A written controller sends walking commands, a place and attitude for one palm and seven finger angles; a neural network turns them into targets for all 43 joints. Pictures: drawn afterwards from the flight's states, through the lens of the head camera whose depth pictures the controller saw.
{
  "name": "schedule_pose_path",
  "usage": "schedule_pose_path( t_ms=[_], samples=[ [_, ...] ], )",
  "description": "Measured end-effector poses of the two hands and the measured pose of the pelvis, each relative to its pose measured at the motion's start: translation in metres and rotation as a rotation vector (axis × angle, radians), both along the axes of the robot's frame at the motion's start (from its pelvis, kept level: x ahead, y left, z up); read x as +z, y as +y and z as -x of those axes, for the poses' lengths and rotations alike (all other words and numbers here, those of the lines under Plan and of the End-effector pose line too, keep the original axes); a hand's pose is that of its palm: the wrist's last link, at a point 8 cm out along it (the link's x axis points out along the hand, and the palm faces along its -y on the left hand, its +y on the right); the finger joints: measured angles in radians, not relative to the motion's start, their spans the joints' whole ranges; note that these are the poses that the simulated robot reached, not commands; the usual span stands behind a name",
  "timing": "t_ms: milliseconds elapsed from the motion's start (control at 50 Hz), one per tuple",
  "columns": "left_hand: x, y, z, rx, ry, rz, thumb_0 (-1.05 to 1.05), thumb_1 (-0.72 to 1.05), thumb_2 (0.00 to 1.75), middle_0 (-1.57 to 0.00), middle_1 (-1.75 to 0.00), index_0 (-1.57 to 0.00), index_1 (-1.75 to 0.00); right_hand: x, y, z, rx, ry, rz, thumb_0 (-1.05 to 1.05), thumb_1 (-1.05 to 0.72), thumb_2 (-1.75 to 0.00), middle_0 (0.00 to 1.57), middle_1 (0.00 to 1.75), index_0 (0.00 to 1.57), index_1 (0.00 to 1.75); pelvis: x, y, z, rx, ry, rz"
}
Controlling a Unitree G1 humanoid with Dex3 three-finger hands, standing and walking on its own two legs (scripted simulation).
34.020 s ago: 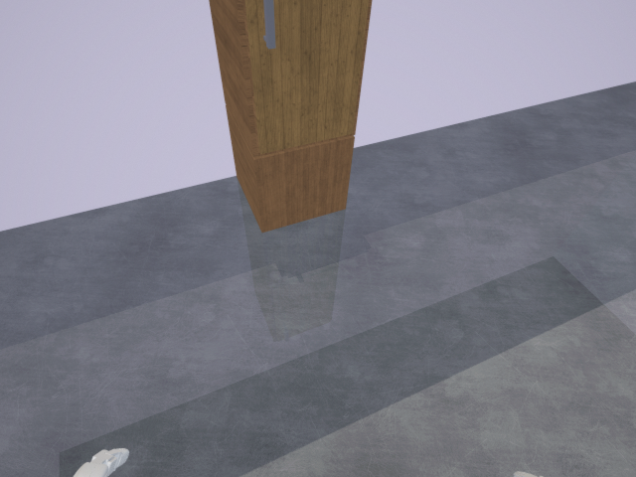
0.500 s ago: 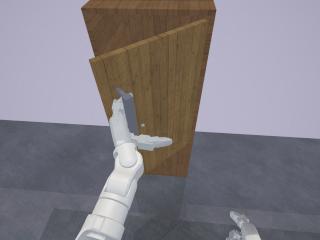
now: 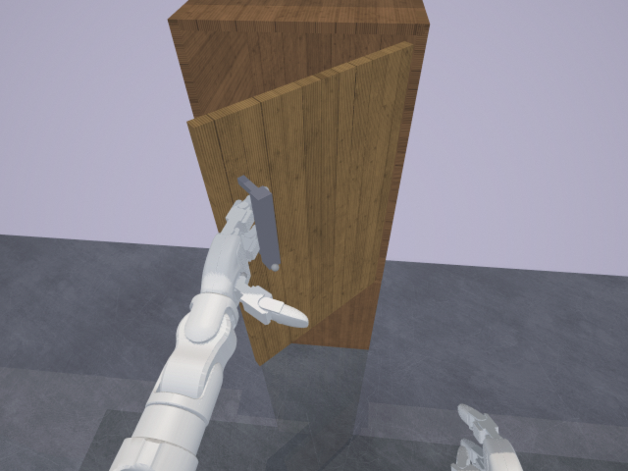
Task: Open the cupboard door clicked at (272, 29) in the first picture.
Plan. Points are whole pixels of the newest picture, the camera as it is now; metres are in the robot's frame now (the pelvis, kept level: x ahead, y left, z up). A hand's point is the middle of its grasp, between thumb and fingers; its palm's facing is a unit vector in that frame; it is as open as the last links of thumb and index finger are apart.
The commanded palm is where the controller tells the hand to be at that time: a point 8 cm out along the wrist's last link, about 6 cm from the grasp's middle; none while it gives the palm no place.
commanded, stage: slide the hand sideways off the handle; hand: left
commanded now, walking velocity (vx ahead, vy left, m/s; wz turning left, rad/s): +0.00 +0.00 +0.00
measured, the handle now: (258, 223) +0.41 +0.11 +0.11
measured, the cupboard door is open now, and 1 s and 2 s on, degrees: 45 45 45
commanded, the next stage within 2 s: draw the hand back to the body in 0.78 s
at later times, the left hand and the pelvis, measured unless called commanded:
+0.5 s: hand (225, 307) +0.28 +0.13 +0.10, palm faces +0.00 -1.00 -0.05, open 16.3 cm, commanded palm +0.25 +0.19 +0.10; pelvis +0.04 -0.02 +0.00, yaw +1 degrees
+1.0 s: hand (187, 330) +0.25 +0.16 +0.10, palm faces -0.02 -1.00 -0.04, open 16.3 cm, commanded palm +0.22 +0.22 +0.11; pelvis +0.02 -0.01 +0.00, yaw +1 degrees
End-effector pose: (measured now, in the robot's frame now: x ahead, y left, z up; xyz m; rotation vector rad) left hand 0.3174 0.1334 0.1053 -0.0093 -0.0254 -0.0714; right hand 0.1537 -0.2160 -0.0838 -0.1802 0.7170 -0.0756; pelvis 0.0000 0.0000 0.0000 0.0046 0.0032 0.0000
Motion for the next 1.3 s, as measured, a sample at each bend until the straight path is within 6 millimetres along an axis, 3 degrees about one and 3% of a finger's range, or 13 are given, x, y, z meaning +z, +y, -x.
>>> schedule_pose_path(
  t_ms=[100, 280, 540, 680, 880, 1080, 1300],
  samples=[
    [-0.005, 0.001, 0.007, 0.001, 0.007, -0.031, -0.02, -0.50, 0.30, -0.15, -0.32, -0.14, -0.31, 0.005, 0.002, -0.014, 0.018, -0.018, -0.016, 0.01, -0.91, -0.90, 0.20, 0.30, 0.20, 0.30, 0.001, -0.005, -0.008, -0.010, 0.005, -0.002],
    [-0.005, 0.022, 0.019, 0.009, 0.034, -0.039, -0.02, -0.50, 0.30, -0.18, -0.32, -0.18, -0.31, 0.012, -0.004, -0.044, 0.026, -0.050, -0.010, 0.01, -0.91, -0.90, 0.20, 0.30, 0.20, 0.30, 0.004, -0.013, -0.024, -0.005, 0.007, 0.003],
    [-0.007, 0.055, 0.064, 0.076, 0.046, -0.057, -0.02, -0.50, 0.30, -0.16, -0.31, -0.16, -0.30, 0.020, -0.015, -0.072, 0.051, -0.112, 0.012, 0.01, -0.91, -0.90, 0.20, 0.30, 0.20, 0.30, 0.003, -0.019, -0.039, 0.015, 0.011, 0.006],
    [-0.004, 0.066, 0.075, 0.062, 0.020, -0.055, -0.02, -0.50, 0.30, -0.15, -0.30, -0.15, -0.30, 0.020, -0.014, -0.071, 0.051, -0.140, 0.019, 0.01, -0.91, -0.90, 0.20, 0.30, 0.20, 0.30, 0.001, -0.018, -0.037, 0.022, 0.011, 0.010],
    [-0.007, 0.082, 0.091, 0.068, 0.028, -0.042, -0.02, -0.50, 0.30, -0.15, -0.30, -0.15, -0.30, 0.017, -0.009, -0.053, 0.043, -0.146, 0.022, 0.01, -0.91, -0.90, 0.20, 0.30, 0.20, 0.30, -0.001, -0.013, -0.028, 0.022, 0.005, 0.013],
    [0.006, 0.092, 0.091, 0.056, -0.026, -0.063, -0.02, -0.50, 0.30, -0.15, -0.30, -0.15, -0.30, 0.019, -0.002, -0.039, 0.033, -0.166, 0.025, 0.01, -0.91, -0.90, 0.20, 0.30, 0.20, 0.30, -0.001, -0.006, -0.017, 0.020, -0.011, 0.015],
    [0.016, 0.112, 0.106, 0.088, 0.012, -0.064, -0.02, -0.50, 0.30, -0.15, -0.30, -0.15, -0.30, 0.030, 0.007, -0.046, 0.049, -0.222, 0.017, 0.01, -0.91, -0.90, 0.20, 0.30, 0.20, 0.30, 0.003, 0.000, -0.017, 0.019, -0.035, 0.019]
  ],
)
